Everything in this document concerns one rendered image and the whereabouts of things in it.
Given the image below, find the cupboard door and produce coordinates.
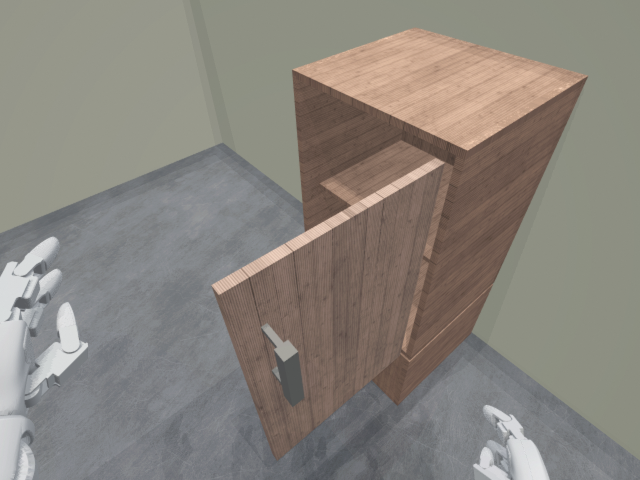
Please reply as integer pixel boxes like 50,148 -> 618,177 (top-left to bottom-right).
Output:
211,158 -> 445,461

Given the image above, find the robot left forearm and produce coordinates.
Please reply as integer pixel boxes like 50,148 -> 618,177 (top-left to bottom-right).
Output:
0,415 -> 39,480

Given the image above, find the handle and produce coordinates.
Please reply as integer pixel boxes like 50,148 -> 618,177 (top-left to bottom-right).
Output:
261,323 -> 305,407

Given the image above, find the robot right hand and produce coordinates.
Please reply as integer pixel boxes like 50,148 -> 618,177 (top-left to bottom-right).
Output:
473,405 -> 550,480

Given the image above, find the robot left hand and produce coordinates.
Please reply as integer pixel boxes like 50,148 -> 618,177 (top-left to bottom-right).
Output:
0,237 -> 88,418

